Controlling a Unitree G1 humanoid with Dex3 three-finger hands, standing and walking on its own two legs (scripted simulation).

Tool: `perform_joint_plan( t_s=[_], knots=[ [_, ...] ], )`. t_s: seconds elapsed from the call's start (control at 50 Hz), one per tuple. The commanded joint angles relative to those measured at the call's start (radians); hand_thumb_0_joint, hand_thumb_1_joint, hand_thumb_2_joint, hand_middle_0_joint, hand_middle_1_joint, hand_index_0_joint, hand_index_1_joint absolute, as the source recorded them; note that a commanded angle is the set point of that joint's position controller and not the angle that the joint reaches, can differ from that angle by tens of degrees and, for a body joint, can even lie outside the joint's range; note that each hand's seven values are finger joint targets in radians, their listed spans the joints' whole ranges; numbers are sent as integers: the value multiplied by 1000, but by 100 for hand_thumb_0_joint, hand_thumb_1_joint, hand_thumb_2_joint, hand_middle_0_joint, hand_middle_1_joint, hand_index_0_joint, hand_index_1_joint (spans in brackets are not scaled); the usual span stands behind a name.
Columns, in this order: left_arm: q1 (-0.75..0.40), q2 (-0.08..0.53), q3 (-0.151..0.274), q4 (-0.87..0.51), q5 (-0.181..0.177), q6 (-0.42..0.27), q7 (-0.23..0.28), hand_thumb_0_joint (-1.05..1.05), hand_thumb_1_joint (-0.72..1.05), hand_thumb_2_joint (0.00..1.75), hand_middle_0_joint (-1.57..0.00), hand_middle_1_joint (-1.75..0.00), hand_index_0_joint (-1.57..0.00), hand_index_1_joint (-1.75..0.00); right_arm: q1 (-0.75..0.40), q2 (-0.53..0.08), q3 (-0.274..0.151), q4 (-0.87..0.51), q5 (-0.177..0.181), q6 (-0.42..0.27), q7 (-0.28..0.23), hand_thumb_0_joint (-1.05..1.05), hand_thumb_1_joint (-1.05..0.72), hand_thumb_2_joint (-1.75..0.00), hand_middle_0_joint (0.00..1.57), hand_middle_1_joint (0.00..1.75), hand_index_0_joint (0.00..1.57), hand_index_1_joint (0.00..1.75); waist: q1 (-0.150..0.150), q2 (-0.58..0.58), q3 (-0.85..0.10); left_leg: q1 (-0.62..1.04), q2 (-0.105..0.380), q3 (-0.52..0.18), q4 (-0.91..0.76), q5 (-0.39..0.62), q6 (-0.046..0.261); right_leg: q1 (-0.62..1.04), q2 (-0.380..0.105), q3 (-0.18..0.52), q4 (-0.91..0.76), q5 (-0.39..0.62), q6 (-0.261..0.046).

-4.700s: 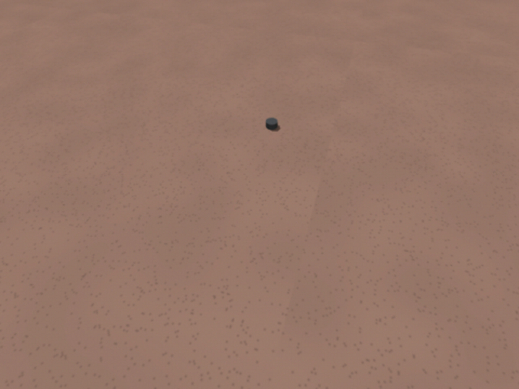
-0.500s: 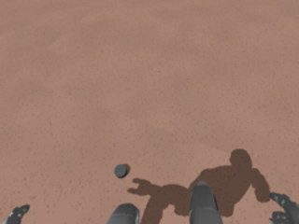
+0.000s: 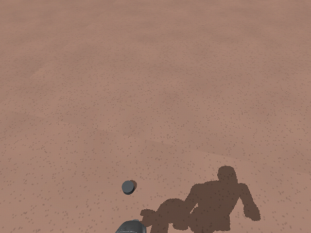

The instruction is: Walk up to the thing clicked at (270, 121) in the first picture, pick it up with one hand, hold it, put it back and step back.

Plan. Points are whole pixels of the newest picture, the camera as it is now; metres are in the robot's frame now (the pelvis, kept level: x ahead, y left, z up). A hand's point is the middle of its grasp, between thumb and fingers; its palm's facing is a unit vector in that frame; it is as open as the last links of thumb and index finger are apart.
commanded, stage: walk up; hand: left
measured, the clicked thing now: (128, 187) +0.49 +0.23 -0.74
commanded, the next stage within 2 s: none
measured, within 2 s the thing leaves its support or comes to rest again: neither
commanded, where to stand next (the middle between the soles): +0.11 -0.03 m, yaw +2 degrees
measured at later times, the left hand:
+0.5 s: hand out of the picture +0.10 +0.33 -0.16, palm faces -0.12 -0.94 -0.32, open 7.4 cm
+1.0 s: hand (97, 203) +0.23 +0.21 -0.14, palm faces -0.04 -0.94 -0.34, open 7.4 cm
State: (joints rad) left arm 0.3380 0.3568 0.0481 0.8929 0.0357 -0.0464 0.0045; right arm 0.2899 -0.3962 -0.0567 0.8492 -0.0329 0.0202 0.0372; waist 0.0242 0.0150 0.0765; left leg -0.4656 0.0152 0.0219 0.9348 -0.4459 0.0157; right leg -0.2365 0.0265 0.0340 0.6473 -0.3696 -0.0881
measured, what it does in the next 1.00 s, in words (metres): steps on the spot: left foot, then right foot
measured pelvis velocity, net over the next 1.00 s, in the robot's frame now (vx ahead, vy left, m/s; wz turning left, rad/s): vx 0.08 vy -0.03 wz -0.04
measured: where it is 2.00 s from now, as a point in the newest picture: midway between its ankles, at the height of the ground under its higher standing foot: outside the picture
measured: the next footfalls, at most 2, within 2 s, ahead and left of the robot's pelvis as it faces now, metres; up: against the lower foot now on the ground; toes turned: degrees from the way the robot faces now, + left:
left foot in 0.14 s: +0.11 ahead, +0.14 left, +0.00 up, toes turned -1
right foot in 0.60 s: +0.11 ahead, -0.13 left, +0.00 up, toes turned -4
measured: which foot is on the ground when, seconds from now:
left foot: up 0.00-0.12, down 0.14-1.00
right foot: down 0.00-0.14, up 0.16-0.58, down 0.60-1.00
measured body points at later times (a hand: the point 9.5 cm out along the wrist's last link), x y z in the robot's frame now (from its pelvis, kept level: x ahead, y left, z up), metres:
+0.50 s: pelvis +0.04 +0.04 +0.00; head +0.06 +0.08 +0.45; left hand +0.10 +0.37 -0.14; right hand +0.00 -0.30 -0.08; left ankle +0.06 +0.17 -0.73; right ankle +0.08 -0.15 -0.68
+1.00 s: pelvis +0.08 -0.03 +0.00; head +0.11 -0.03 +0.45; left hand +0.23 +0.26 -0.12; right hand +0.16 -0.33 -0.13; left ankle +0.08 +0.14 -0.72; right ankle +0.07 -0.13 -0.73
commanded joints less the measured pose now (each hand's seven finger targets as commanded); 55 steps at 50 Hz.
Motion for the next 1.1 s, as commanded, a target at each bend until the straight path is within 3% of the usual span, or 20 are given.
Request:
perform_joint_plan(
  t_s=[0.0,0.08,0.1,0.12,0.14,0.16,0.18,0.26,0.46,0.52,0.56,0.58,0.6,0.62,0.64,0.68,0.74,0.8,0.88,1.08],
  knots=[
    [-73,299,98,-98,3,-12,-1,0,90,90,-20,-30,-20,-30,23,-220,-59,-47,17,-62,-18,0,-90,-90,20,30,20,30,-13,-158,46,-21,13,39,-88,58,-17,-70,-179,271,-332,-305,-123],
    [-170,251,80,-137,18,42,-27,0,90,90,-20,-30,-20,-30,235,-225,-87,43,27,-93,-50,0,-90,-90,20,30,20,30,-122,-125,3,458,-5,51,-383,232,-32,-372,-88,112,-65,-289,-56],
    [-122,193,64,-130,16,54,-31,0,90,90,-20,-30,-20,-30,279,-265,-101,57,10,-105,-68,0,-90,-90,20,30,20,30,-137,20,-3,522,42,-59,-451,158,-29,-452,-34,62,146,-280,-19],
    [-72,141,50,-138,9,59,-30,0,90,90,-20,-30,-20,-30,310,-337,-113,47,-9,-117,-83,0,-90,-90,20,30,20,30,-125,168,-24,488,246,-413,-618,-175,17,-517,56,60,395,-230,11],
    [-31,181,58,-121,5,72,-31,0,90,90,-20,-30,-20,-30,220,-360,-110,11,-10,-123,-91,0,-90,-90,20,30,20,30,-58,77,24,333,402,-692,-745,-407,53,-533,38,146,521,-148,35],
    [-8,263,74,-106,5,81,-30,0,90,90,-20,-30,-20,-30,125,-423,-121,-11,15,-124,-92,0,-90,-90,20,30,20,30,-44,80,54,250,469,-757,-800,-526,152,-519,-27,171,553,-118,33],
    [-35,301,83,-93,8,79,-31,0,90,90,-20,-30,-20,-30,73,-409,-119,-16,12,-125,-96,0,-90,-90,20,30,20,30,-34,63,85,198,458,-747,-788,-517,174,-502,-55,181,571,-101,39],
    [22,284,104,-36,1,96,-56,0,90,90,-20,-30,-20,-30,65,-325,-85,2,13,-140,-107,0,-90,-90,20,30,20,30,11,82,83,116,263,-298,-688,-87,63,-360,-56,172,503,66,70],
    [-119,239,72,-26,-21,89,-56,0,90,90,-20,-30,-20,-30,55,-308,-67,9,3,-124,-81,0,-90,-90,20,30,20,30,-53,160,18,192,228,-119,-611,10,124,-244,-74,58,180,59,97],
    [-107,221,67,3,-22,70,-44,0,90,90,-20,-30,-20,-30,37,-314,-62,4,4,-101,-68,0,-90,-90,20,30,20,30,-45,193,-23,183,245,-91,-510,141,156,-125,-74,-40,42,-20,84],
    [-64,212,68,43,-16,56,-31,0,90,90,-20,-30,-20,-30,22,-286,-46,4,16,-85,-65,0,-90,-90,20,30,20,30,-8,134,-38,120,226,-54,-375,280,124,22,-51,-55,-133,62,58],
    [-41,228,73,57,-11,44,-23,0,90,90,-20,-30,-20,-30,41,-232,-25,10,23,-82,-65,0,-90,-90,20,30,20,30,8,49,-75,105,188,-15,-259,359,84,97,-69,6,-208,110,46],
    [-55,302,92,49,2,34,-16,0,90,90,-20,-30,-20,-30,75,-178,-8,3,35,-82,-68,0,-90,-90,20,30,20,30,-7,-138,-99,25,114,17,-111,279,30,139,-210,249,-255,213,5],
    [-118,341,87,20,-7,34,-10,0,90,90,-20,-30,-20,-30,24,-151,4,-5,50,-81,-78,0,-90,-90,20,30,20,30,0,-225,-73,-49,-21,25,-116,11,2,90,-295,387,-276,180,-99],
    [-160,362,89,10,-12,41,-13,0,90,90,-20,-30,-20,-30,31,-205,-12,23,53,-82,-90,0,-90,-90,20,30,20,30,-7,-256,-75,54,1,12,-100,-85,3,-2,-338,408,-247,213,-154],
    [-199,283,70,4,-18,52,-17,0,90,90,-20,-30,-20,-30,53,-212,-15,69,55,-89,-87,0,-90,-90,20,30,20,30,-45,-220,-76,130,2,24,-244,-14,8,-23,-239,205,-178,289,-93],
    [-262,220,48,-1,-32,46,-9,0,90,90,-20,-30,-20,-30,66,-204,-10,114,49,-98,-85,0,-90,-90,20,30,20,30,-60,-170,-158,300,56,-17,-363,456,19,-56,-169,63,-45,439,-15],
    [-235,198,37,16,-39,46,-6,0,90,90,-20,-30,-20,-30,-30,-277,-17,100,37,-106,-85,0,-90,-90,20,30,20,30,-20,-40,-154,294,228,-247,-415,534,126,-92,-105,24,33,255,46],
    [-255,234,42,61,-39,20,3,0,90,90,-20,-30,-20,-30,-91,-196,12,125,45,-96,-77,0,-90,-90,20,30,20,30,-21,-36,-186,226,71,-21,-321,588,13,95,-199,99,-100,604,-9],
    [-356,216,36,88,-29,35,3,0,90,90,-20,-30,-20,-30,-160,-175,15,176,34,-76,-71,0,-90,-90,20,30,20,30,-30,-81,-162,281,80,-21,-421,502,12,77,-176,23,-189,410,28]
  ],
)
